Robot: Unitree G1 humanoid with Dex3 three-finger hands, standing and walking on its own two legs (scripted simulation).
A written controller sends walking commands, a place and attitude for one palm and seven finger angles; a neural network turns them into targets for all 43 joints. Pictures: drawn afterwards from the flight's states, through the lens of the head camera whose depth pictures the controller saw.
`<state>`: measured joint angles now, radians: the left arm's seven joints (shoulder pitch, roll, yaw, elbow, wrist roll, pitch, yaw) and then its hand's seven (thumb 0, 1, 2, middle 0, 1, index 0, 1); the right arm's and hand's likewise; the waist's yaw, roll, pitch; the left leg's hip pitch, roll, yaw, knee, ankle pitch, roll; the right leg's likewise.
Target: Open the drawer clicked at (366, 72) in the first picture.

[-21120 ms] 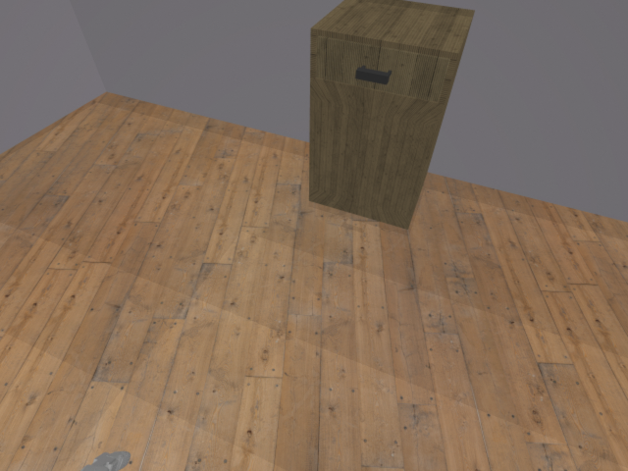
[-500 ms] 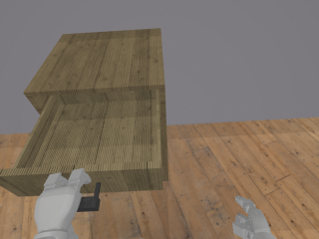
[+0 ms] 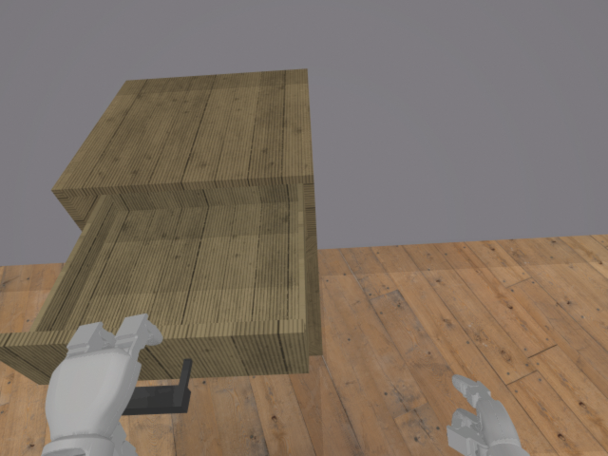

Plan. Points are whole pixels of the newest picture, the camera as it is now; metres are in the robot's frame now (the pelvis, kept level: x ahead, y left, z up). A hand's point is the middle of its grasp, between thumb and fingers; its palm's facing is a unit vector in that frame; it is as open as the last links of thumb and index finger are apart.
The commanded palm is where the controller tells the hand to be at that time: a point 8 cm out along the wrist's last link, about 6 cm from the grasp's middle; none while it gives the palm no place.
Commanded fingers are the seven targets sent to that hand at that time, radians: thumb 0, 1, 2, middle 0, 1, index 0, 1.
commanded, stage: lift the hand off the handle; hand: left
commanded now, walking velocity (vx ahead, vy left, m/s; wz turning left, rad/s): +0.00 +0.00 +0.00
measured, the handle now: (152, 383) +0.22 +0.25 -0.05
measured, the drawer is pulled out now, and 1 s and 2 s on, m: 0.30 0.30 0.30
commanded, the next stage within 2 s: draw the hand back to the body in 1.00 s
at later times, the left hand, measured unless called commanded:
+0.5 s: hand (97, 389) +0.17 +0.26 +0.07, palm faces +0.07 -0.11 -0.99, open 13.8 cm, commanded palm +0.15 +0.25 +0.13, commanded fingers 0.00 -0.50 0.30 -0.30 -1.20 -0.30 -1.20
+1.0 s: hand (92, 373) +0.18 +0.25 +0.10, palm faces +0.08 -0.18 -0.98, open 13.8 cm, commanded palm +0.15 +0.24 +0.16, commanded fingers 0.00 -0.50 0.30 -0.30 -1.20 -0.30 -1.20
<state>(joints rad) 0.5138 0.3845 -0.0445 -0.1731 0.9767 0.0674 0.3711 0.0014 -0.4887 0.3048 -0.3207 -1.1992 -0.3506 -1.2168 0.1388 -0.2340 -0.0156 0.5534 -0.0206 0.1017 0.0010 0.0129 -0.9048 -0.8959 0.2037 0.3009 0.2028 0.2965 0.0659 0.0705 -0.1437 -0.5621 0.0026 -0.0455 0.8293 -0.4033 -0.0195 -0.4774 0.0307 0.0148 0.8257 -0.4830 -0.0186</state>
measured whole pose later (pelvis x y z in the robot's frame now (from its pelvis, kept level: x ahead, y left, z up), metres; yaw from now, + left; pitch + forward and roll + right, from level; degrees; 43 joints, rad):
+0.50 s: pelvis +0.00 +0.01 +0.01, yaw +0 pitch +5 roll +0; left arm 0.55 0.41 -0.01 -0.28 0.93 0.07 0.29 0.00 -0.49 0.30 -0.32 -1.20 -0.32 -1.20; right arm 0.14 -0.23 -0.01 0.54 0.00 0.10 0.01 0.01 -0.91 -0.90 0.20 0.30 0.20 0.30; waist 0.08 0.09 -0.12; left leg -0.48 0.00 -0.04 0.75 -0.37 -0.01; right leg -0.39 0.02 0.02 0.73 -0.44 -0.01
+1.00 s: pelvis +0.00 +0.02 +0.02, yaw +0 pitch +4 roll -1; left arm 0.55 0.42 -0.04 -0.42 0.90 0.11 0.19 0.00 -0.49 0.30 -0.32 -1.20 -0.32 -1.20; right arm 0.14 -0.23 0.01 0.51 0.01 0.11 0.03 0.01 -0.91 -0.90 0.20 0.30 0.20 0.30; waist 0.09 0.10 -0.11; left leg -0.41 -0.01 -0.03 0.68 -0.34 0.01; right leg -0.31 0.01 0.03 0.64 -0.40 0.01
